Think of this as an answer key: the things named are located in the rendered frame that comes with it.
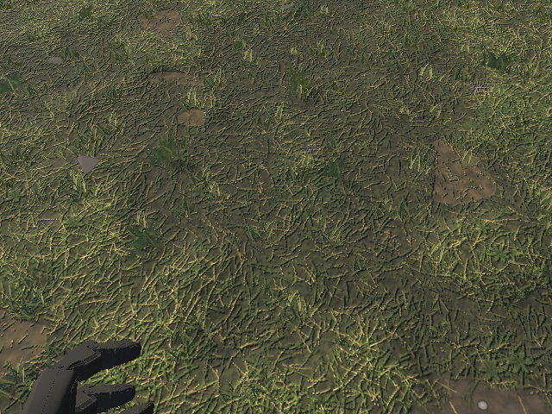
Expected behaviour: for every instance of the robot left hand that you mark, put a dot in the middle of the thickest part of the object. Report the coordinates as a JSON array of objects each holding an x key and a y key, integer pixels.
[{"x": 55, "y": 391}]

